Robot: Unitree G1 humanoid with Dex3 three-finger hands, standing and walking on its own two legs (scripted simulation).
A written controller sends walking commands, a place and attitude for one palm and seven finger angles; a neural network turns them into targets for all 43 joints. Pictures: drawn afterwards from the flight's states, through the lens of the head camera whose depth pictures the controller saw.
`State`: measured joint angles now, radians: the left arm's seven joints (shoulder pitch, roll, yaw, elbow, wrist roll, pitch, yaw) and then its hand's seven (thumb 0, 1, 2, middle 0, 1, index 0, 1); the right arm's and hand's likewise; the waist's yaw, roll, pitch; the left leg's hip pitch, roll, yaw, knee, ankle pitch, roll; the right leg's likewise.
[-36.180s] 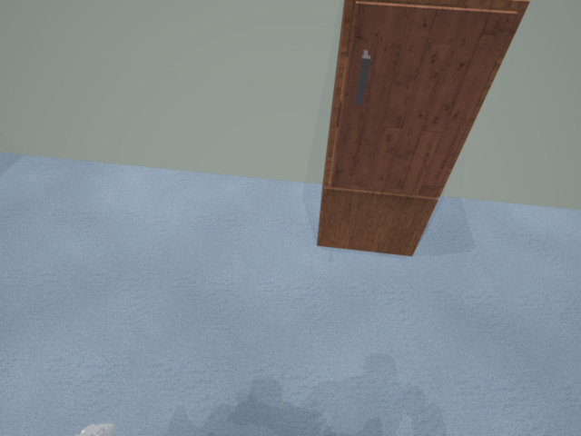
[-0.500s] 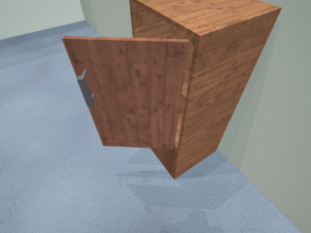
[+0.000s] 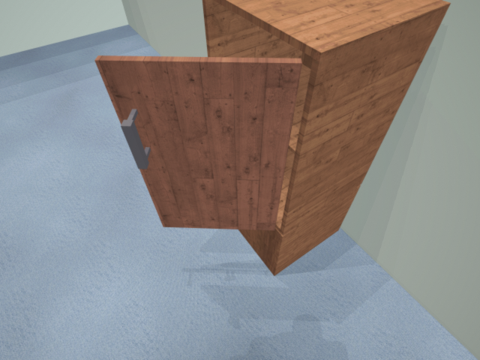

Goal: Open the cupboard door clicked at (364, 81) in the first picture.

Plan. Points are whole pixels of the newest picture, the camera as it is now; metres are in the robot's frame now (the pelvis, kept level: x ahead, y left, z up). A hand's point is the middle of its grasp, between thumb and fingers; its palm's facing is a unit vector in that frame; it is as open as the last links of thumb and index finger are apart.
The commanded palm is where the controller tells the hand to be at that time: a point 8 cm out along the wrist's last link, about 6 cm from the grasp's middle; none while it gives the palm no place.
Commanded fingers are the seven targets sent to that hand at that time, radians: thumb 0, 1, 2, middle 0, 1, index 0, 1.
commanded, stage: come to a stop and stand still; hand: left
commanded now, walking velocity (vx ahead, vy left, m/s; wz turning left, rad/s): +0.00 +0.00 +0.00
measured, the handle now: (138, 139) +0.54 +0.26 +0.04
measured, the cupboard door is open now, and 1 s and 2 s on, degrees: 53 53 53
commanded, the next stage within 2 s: look again from close up in 1.10 s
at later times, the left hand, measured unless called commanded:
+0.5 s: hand out of the picture +0.01 +0.22 -0.16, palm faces +0.03 -0.97 -0.25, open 7.4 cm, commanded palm none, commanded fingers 0.00 0.90 0.90 -0.20 -0.30 -0.20 -0.30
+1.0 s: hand out of the picture -0.13 +0.18 -0.18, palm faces +0.04 -0.99 -0.12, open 7.4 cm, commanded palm none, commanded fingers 0.00 0.90 0.90 -0.20 -0.30 -0.20 -0.30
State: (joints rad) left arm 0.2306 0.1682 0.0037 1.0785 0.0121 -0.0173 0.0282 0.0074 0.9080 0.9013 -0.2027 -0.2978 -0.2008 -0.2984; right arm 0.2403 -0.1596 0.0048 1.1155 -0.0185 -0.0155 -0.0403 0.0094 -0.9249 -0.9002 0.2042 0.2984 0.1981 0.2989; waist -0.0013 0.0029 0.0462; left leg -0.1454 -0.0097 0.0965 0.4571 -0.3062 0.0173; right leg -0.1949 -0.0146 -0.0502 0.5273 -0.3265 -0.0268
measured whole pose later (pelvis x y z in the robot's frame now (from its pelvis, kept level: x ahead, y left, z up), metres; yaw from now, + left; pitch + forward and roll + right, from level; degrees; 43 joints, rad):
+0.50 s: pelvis -0.05 +0.01 +0.00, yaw +1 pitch -3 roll +0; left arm 0.25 0.27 -0.01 1.00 0.01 0.00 0.02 0.01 0.90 0.90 -0.21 -0.30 -0.20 -0.30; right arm 0.18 -0.25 0.00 0.99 -0.03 0.00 -0.01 0.00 -0.91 -0.90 0.20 0.30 0.20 0.30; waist 0.01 -0.02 -0.02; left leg -0.17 0.01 0.07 0.48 -0.25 0.03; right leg -0.17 0.00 -0.08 0.45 -0.23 -0.03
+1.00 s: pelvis -0.08 +0.04 +0.00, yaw +1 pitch -2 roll +0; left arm 0.41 0.12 -0.01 1.09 0.03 0.01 0.04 0.01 0.91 0.90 -0.20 -0.30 -0.20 -0.30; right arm 0.36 -0.11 -0.01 1.12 -0.02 0.02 -0.02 0.00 -0.91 -0.90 0.20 0.30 0.20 0.30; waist 0.00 -0.03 0.02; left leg -0.23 -0.03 0.10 0.46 -0.20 0.08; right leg -0.24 -0.04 -0.05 0.45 -0.17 0.02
